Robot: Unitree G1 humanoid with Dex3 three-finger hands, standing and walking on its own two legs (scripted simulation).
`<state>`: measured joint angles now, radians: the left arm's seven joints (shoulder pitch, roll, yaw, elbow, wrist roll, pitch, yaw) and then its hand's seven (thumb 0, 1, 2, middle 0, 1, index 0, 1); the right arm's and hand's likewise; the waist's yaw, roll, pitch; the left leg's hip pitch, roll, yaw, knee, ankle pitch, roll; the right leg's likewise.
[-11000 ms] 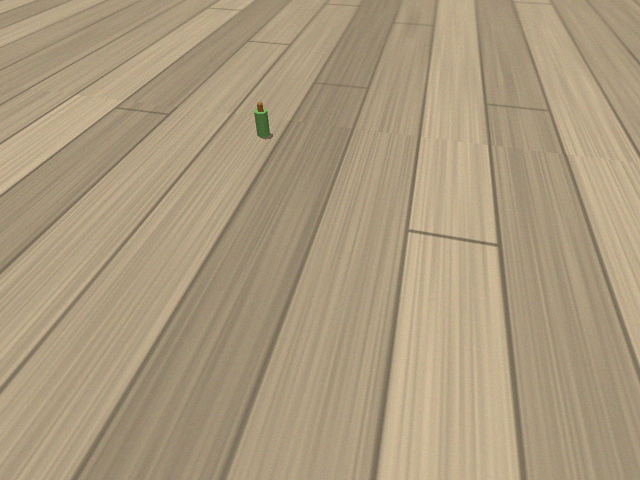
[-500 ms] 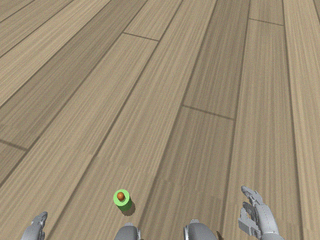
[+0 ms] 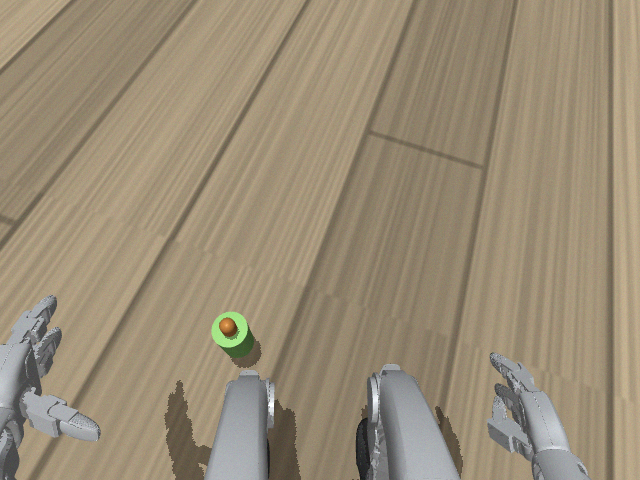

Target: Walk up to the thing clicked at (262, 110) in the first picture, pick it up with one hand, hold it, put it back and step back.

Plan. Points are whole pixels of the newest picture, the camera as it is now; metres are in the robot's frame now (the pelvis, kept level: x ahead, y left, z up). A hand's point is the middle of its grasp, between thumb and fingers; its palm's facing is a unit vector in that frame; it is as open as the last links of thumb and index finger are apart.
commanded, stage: go down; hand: left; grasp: from the side
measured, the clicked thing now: (232, 333) +0.38 +0.18 -0.47
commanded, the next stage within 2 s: approach in 1.64 s
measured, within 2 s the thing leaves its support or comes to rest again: neither
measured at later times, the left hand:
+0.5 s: hand (71, 345) +0.30 +0.35 -0.13, palm faces +0.12 -0.98 -0.17, open 17.5 cm
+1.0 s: hand (73, 337) +0.31 +0.37 -0.16, palm faces +0.11 -0.98 -0.14, open 17.5 cm
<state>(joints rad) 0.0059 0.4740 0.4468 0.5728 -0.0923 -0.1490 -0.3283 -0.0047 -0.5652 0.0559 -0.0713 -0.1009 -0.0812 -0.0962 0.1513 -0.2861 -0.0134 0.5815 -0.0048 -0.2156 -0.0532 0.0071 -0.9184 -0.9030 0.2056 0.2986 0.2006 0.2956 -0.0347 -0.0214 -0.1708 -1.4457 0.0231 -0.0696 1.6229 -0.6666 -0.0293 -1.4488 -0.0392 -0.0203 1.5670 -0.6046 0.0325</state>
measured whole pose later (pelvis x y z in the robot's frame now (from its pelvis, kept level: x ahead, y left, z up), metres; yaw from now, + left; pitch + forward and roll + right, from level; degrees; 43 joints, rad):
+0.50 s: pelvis -0.03 +0.00 -0.09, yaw -1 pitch +32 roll -4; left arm -0.28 0.63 0.64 0.84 -0.14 -0.32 -0.54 -0.01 -0.59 0.06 -0.07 -0.10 -0.07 -0.10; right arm 0.12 -0.33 0.03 0.66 -0.01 -0.19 -0.04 0.01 -0.89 -0.90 0.21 0.30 0.20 0.30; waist -0.05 -0.02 -0.17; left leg -1.80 0.01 -0.11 1.92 -0.69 -0.04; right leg -1.79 -0.04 -0.03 1.85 -0.62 0.03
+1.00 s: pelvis -0.04 +0.00 -0.15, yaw -2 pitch +32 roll -5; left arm -0.40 0.71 0.71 0.91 -0.16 -0.34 -0.63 -0.01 -0.54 0.07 -0.05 -0.07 -0.04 -0.07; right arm 0.11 -0.34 0.06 0.70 -0.02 -0.18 -0.02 0.00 -0.91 -0.90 0.21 0.30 0.20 0.30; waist -0.05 -0.02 -0.15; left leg -1.97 0.00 -0.13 2.11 -0.71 -0.04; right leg -1.96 -0.03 -0.03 2.03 -0.63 0.03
